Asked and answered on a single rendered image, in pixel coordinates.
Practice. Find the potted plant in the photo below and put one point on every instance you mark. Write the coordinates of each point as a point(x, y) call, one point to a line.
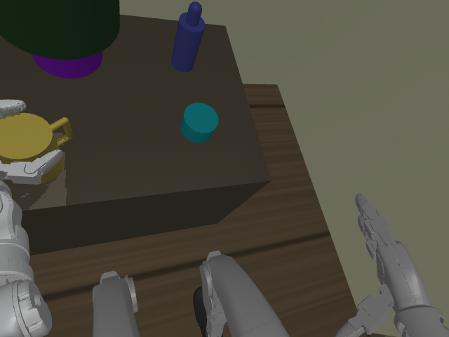
point(65, 37)

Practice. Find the right robot hand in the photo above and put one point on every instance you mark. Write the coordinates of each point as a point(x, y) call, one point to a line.
point(401, 284)

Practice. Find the right robot foot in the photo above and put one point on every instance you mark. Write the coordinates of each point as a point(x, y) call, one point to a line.
point(200, 311)

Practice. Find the right robot arm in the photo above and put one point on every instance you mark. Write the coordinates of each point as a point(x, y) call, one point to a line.
point(421, 321)

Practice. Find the left robot hand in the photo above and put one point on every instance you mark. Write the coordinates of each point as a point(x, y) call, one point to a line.
point(25, 172)

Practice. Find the left robot arm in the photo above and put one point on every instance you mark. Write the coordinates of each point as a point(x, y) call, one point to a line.
point(23, 312)

